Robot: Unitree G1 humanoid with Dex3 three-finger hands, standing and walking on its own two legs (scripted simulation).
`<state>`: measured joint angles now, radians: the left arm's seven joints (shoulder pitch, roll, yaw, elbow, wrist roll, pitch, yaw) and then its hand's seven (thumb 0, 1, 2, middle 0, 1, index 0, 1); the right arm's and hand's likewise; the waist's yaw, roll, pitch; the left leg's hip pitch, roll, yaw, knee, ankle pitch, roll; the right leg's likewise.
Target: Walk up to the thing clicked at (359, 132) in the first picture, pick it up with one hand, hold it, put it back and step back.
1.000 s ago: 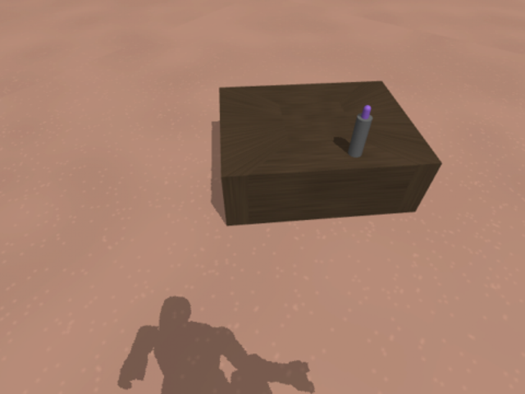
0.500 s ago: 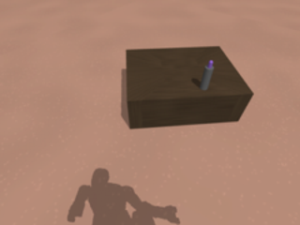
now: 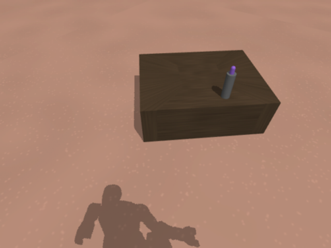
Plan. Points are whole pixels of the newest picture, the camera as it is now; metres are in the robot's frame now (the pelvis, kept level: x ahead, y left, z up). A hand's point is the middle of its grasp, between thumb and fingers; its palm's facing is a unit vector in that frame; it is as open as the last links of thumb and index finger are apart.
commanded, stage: stand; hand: right
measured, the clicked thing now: (229, 82) +1.18 -0.40 -0.33
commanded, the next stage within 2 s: walk up in 0.12 s
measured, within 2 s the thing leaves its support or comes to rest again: neither
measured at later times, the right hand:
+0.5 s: hand out of the picture +0.10 -0.39 -0.18, palm faces -0.05 +0.89 -0.45, open 7.4 cm
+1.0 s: hand (302, 194) +0.33 -0.40 -0.13, palm faces -0.07 +0.89 -0.46, open 7.4 cm
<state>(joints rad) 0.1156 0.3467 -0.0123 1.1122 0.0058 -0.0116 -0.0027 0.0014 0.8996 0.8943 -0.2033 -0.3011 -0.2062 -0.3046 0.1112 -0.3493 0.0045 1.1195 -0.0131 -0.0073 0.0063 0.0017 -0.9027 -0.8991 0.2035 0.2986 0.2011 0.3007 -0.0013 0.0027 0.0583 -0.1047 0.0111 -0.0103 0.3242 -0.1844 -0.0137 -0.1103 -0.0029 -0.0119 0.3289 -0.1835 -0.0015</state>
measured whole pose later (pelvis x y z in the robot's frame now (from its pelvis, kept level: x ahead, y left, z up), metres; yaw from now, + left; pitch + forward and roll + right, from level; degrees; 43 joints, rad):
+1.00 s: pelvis +0.26 -0.12 -0.02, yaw +3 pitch -3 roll +1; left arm 0.28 0.44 0.08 0.87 0.03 0.00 -0.10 0.00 0.90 0.89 -0.20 -0.30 -0.21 -0.30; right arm 0.35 -0.41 -0.05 0.84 -0.02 -0.12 0.02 0.00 -0.90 -0.90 0.21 0.30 0.20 0.30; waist 0.00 -0.09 0.07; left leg -0.19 0.03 0.08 0.54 -0.30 0.01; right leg -0.52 -0.09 0.03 0.95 -0.32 0.00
